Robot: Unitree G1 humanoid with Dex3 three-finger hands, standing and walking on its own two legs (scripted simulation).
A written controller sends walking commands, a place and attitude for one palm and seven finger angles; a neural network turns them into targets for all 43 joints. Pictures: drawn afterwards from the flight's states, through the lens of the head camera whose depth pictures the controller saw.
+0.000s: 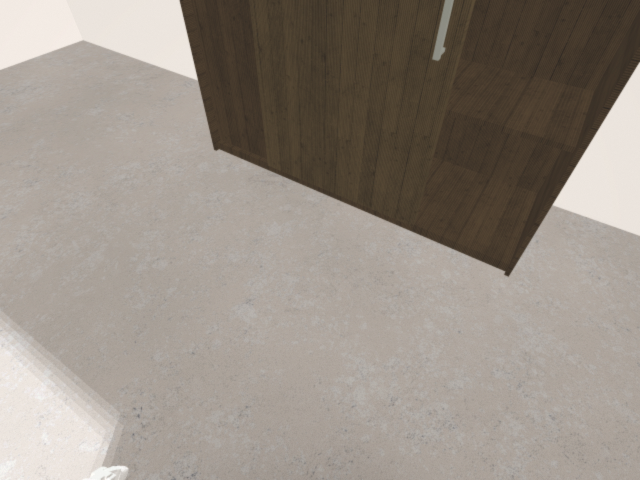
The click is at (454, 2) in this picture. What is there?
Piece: wardrobe's sliding door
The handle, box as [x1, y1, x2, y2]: [432, 0, 453, 60]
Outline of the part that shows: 453,0 445,0 432,59 438,60 440,55 444,51 444,47 442,45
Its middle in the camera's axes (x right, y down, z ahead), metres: +0.35 -0.65 +1.02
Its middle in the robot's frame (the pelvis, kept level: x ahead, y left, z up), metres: +1.23 -0.29 +0.17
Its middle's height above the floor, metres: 0.94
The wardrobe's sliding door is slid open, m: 0.41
